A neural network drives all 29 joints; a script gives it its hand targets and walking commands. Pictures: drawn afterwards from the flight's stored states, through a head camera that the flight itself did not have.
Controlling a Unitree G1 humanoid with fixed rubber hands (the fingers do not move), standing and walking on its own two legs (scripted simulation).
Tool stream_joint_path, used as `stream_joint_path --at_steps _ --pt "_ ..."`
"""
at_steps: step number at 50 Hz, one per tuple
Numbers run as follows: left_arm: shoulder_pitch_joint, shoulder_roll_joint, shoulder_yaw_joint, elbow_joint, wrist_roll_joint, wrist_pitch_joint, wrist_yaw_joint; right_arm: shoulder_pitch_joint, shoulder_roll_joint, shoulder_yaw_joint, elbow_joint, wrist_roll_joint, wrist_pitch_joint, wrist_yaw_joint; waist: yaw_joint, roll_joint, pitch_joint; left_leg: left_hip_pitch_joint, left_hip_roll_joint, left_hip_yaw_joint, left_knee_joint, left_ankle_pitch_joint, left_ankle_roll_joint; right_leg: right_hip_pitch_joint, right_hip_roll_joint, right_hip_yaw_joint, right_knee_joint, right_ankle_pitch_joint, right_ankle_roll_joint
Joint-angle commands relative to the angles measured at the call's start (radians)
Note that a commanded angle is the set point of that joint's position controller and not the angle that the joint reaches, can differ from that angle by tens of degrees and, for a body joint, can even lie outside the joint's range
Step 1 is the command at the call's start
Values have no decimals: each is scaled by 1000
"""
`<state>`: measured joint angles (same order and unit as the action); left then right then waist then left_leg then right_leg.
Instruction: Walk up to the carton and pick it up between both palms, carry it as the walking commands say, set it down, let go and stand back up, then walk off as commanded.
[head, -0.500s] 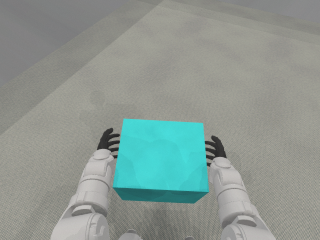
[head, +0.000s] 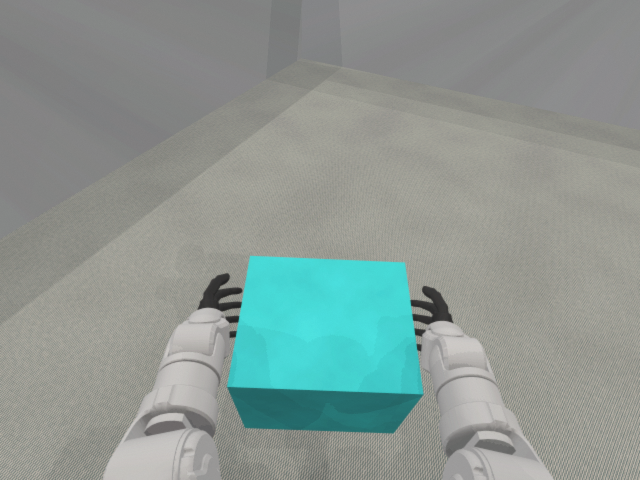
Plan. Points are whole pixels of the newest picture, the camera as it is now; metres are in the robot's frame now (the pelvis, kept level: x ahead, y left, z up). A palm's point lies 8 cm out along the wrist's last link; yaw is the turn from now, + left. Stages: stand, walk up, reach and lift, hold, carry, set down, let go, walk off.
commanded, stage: reach and lift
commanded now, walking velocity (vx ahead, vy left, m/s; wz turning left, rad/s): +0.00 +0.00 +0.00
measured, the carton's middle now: (323, 346) +0.35 +0.02 -0.06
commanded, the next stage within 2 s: hold in 1.62 s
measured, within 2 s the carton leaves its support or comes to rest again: neither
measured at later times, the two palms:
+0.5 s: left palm (203, 303) +0.31 +0.17 +0.08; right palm (453, 321) +0.31 -0.14 +0.08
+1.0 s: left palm (202, 303) +0.31 +0.18 +0.08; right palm (452, 317) +0.31 -0.14 +0.08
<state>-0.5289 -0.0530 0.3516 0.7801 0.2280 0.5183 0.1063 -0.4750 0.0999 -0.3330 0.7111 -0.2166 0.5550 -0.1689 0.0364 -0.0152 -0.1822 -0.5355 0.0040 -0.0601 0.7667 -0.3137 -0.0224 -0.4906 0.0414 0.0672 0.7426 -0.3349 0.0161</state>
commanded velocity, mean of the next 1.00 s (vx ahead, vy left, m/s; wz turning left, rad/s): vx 0.00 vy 0.00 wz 0.00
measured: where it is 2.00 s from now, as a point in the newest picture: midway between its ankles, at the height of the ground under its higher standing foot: outside the picture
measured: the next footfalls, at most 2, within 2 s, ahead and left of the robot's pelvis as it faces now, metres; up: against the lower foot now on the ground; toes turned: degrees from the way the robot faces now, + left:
none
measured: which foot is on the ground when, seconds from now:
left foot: down 0.00-1.00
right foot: down 0.00-1.00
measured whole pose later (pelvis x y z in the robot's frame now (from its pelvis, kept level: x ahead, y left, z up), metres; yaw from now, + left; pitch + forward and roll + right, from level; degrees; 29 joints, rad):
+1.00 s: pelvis +0.01 +0.00 +0.02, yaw +0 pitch -5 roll -1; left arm -0.53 -0.07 0.32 0.71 0.24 0.71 0.14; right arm -0.46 0.11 -0.33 0.62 -0.25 0.73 -0.16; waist 0.03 -0.01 -0.13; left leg -0.23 0.00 -0.06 0.55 -0.23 -0.02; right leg -0.18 0.03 0.07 0.51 -0.25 0.02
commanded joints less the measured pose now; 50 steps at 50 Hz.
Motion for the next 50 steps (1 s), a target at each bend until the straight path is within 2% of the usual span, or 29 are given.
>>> stream_joint_path --at_steps 1,6,8,10,12,15,18,19,20,24,25,26,28,29,30,32,33,34,36,37,38,39,40,43,44,45,46,47,50 --pt "-533 -1153 -387 -87 -174 22 -435 -716 959 352 -54 164 -41 488 -39 77 -247 312 -78 20 -214 203 7 85 48 -31 -228 106 -29" --pt "-606 -1184 -437 -153 -241 44 -441 -776 976 433 -140 227 -18 489 -37 54 -316 382 -85 19 -241 231 9 202 49 -33 -256 152 -27" --pt "-648 -1151 -406 -148 -247 54 -446 -774 938 369 -96 200 5 499 -73 29 -219 345 -73 15 -233 134 -2 124 41 -33 -256 50 -32" --pt "-613 -1180 -473 -200 -274 66 -450 -763 975 461 -193 241 7 496 -38 46 -357 406 -79 18 -239 269 -5 251 47 -30 -267 184 -33" --pt "-697 -1140 -450 -231 -271 74 -439 -757 956 386 -112 224 26 503 -61 80 -268 406 -74 8 -269 219 -8 194 45 -49 -265 145 -38" --pt "-606 -1211 -482 -212 -292 105 -447 -851 972 478 -286 271 42 506 -52 55 -317 478 -75 12 -263 274 -16 235 44 -46 -286 196 -34" --pt "-674 -1176 -483 -233 -306 121 -450 -752 980 447 -188 249 78 511 -71 43 -278 526 -77 10 -292 235 -12 210 36 -32 -327 145 -34" --pt "-543 -1163 -436 -168 -260 143 -447 -696 946 401 -140 214 95 505 -55 41 -204 474 -79 6 -318 274 -12 271 46 -40 -337 202 -28" --pt "-581 -1199 -501 -223 -293 142 -454 -722 962 448 -248 245 81 508 -74 97 -261 480 -86 20 -312 300 -23 308 33 -26 -340 253 -39" --pt "-564 -1186 -451 -226 -291 161 -457 -743 960 467 -275 243 116 505 -59 -1 -251 537 -88 -1 -342 326 -9 346 44 -45 -364 257 -18" --pt "-488 -1167 -437 -190 -259 181 -457 -737 950 445 -267 246 125 503 -27 75 -163 491 -94 25 -360 272 -15 345 35 -34 -390 203 -24" --pt "-575 -1144 -423 -215 -269 171 -461 -751 975 445 -208 245 130 509 -30 15 -169 490 -89 19 -352 259 -6 312 24 -12 -391 196 -21" --pt "-666 -1151 -446 -296 -291 155 -464 -714 997 423 -196 241 132 517 -63 24 -184 521 -87 18 -364 234 -9 296 27 -29 -398 159 -22" --pt "-572 -1142 -416 -194 -255 182 -469 -749 972 427 -201 243 139 514 -15 40 -102 478 -94 41 -376 223 -16 302 18 -16 -415 166 -22" --pt "-619 -1128 -398 -199 -256 169 -470 -747 992 380 -162 204 138 516 -40 -20 -103 471 -89 29 -384 159 -9 326 25 -32 -404 115 -18" --pt "-524 -1186 -400 -128 -247 184 -480 -770 930 385 -214 209 129 511 -64 24 -126 485 -91 30 -383 234 -15 296 27 -31 -411 168 -27" --pt "-626 -1169 -402 -164 -274 166 -485 -839 943 407 -256 239 110 518 -43 23 -183 478 -93 45 -371 208 -16 304 21 -20 -418 127 -26" --pt "-694 -1194 -437 -228 -286 149 -479 -777 981 386 -189 221 105 522 -63 69 -233 507 -93 44 -371 209 -23 298 15 -14 -411 131 -40" --pt "-704 -1181 -454 -290 -289 141 -474 -800 993 420 -229 237 105 519 -53 50 -289 487 -90 30 -360 267 -15 363 22 -14 -381 224 -29" --pt "-648 -1205 -471 -260 -296 143 -478 -777 972 409 -241 221 105 517 -89 27 -312 527 -90 16 -367 299 -19 354 36 -38 -381 243 -27" --pt "-555 -1163 -430 -195 -265 159 -477 -798 972 427 -261 235 108 516 -40 -9 -235 493 -93 25 -360 307 -18 331 33 -23 -402 237 -18" --pt "-602 -1177 -423 -178 -283 155 -488 -815 971 427 -275 232 109 515 -65 -22 -209 476 -97 31 -375 217 -15 323 40 -41 -406 149 -15" --pt "-648 -1161 -414 -173 -258 161 -481 -787 953 365 -167 211 118 526 -54 52 -159 448 -88 28 -401 161 -22 316 36 -41 -407 113 -27" --pt "-580 -1152 -408 -168 -257 155 -486 -746 954 381 -196 196 112 520 -72 -14 -187 477 -101 28 -378 277 -16 319 38 -43 -401 228 -6" --pt "-599 -1157 -433 -214 -265 144 -485 -758 957 410 -257 216 100 519 -54 53 -232 498 -100 33 -380 294 -26 339 36 -31 -407 243 -18" --pt "-614 -1170 -450 -242 -282 136 -487 -735 970 410 -238 214 108 522 -72 -12 -274 542 -86 15 -370 294 -21 310 42 -37 -394 235 -17" --pt "-648 -1182 -471 -288 -279 133 -480 -773 997 424 -255 246 94 532 -36 87 -322 504 -99 30 -366 319 -27 373 36 -26 -385 275 -22" --pt "-597 -1200 -442 -200 -272 147 -486 -814 970 428 -253 232 100 530 -51 -2 -282 529 -89 7 -376 303 -25 331 50 -43 -385 244 -16" --pt "-587 -1193 -491 -238 -292 160 -478 -734 939 409 -251 225 109 532 -78 60 -268 555 -91 5 -376 353 -45 336 62 -48 -388 297 -34"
